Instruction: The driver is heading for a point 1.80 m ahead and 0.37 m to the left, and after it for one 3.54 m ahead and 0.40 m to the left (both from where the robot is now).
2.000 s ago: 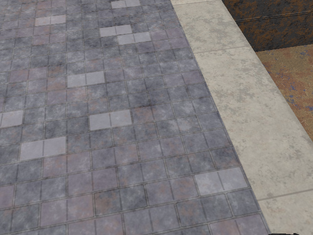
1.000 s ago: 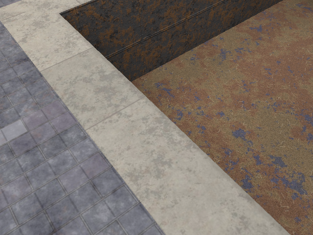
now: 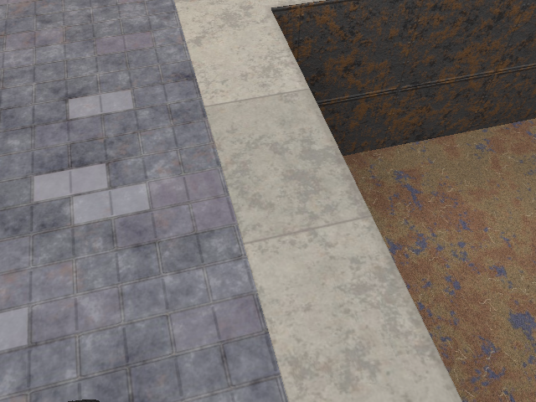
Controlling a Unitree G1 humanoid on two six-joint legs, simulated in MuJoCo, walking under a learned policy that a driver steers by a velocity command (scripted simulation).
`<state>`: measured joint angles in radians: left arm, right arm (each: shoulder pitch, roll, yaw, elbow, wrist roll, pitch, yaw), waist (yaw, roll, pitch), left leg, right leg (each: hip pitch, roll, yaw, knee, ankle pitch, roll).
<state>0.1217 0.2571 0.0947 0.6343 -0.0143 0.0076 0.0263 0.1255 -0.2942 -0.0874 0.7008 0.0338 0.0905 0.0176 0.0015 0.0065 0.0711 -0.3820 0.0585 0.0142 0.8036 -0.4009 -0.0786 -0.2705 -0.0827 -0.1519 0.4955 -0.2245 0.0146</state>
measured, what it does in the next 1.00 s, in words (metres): steps on the spot, turning left: left foot, then right foot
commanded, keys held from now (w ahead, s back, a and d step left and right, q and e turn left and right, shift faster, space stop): q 0.36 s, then no key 0.64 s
